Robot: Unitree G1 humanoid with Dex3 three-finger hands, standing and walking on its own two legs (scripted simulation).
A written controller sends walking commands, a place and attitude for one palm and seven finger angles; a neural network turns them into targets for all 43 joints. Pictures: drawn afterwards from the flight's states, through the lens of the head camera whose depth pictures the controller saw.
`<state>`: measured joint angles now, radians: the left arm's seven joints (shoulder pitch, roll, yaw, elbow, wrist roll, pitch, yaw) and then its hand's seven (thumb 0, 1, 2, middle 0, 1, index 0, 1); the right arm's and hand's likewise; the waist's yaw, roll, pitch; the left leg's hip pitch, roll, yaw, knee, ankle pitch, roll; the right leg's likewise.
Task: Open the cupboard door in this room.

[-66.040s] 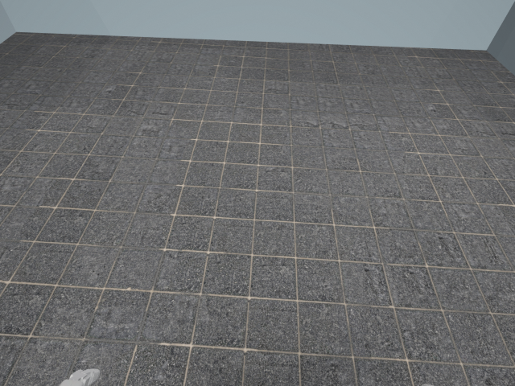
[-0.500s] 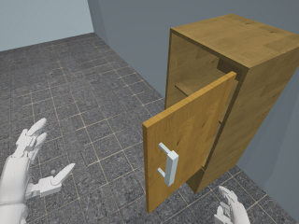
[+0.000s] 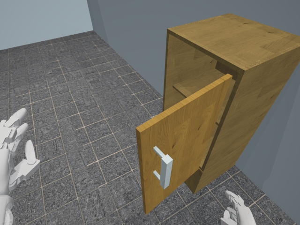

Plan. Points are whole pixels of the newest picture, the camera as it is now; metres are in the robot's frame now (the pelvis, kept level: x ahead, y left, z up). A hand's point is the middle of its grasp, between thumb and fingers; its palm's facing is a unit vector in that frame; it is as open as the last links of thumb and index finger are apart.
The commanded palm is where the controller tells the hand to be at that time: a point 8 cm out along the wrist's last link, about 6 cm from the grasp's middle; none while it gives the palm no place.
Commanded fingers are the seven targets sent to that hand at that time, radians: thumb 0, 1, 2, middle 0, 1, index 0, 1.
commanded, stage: draw the hand back to the body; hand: left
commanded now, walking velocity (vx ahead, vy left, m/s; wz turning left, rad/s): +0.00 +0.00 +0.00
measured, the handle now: (160, 168) +0.29 +0.01 -0.01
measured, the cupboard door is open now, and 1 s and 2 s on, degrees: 97 97 97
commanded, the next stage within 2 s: step back with the hand held close in 0.06 s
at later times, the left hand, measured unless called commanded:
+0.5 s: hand (37, 165) +0.18 +0.25 +0.15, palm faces +0.34 -0.81 -0.48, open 7.5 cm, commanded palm +0.12 +0.30 +0.18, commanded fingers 0.00 0.90 0.90 -0.20 -0.30 -0.20 -0.30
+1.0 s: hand out of the picture +0.09 +0.28 +0.16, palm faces +0.45 -0.75 -0.48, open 7.5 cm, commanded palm +0.03 +0.31 +0.18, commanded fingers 0.00 0.90 0.90 -0.20 -0.30 -0.20 -0.30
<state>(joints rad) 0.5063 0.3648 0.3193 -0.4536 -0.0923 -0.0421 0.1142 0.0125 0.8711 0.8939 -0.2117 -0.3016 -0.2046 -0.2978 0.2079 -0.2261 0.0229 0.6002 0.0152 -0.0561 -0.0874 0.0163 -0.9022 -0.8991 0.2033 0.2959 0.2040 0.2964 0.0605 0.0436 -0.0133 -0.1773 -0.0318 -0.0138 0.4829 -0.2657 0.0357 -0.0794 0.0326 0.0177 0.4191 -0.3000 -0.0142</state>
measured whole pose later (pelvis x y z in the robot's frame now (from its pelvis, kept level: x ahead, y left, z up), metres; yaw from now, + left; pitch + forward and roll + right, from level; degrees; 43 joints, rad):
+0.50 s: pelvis -0.03 +0.00 +0.00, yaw -1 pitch +0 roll -1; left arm 0.55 0.41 0.36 -0.44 -0.07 -0.12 0.12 0.01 0.89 0.90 -0.21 -0.30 -0.21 -0.30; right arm 0.16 -0.24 -0.02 0.56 0.02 0.04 -0.09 0.01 -0.90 -0.90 0.20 0.30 0.20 0.30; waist 0.00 0.04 0.01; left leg -0.25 -0.02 0.01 0.45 -0.20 0.03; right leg -0.16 0.05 0.04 0.40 -0.24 -0.01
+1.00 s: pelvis -0.10 +0.01 -0.01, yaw +2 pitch -1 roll -2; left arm 0.53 0.41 0.43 -0.50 -0.02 -0.21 0.16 0.01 0.88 0.90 -0.22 -0.30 -0.21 -0.30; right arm 0.22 -0.20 0.00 0.58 0.00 -0.05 -0.09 0.02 -0.90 -0.90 0.20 0.30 0.21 0.30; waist 0.00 0.02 0.03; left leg -0.44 -0.01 0.00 0.61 -0.20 0.06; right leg -0.35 0.05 0.02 0.57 -0.22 0.00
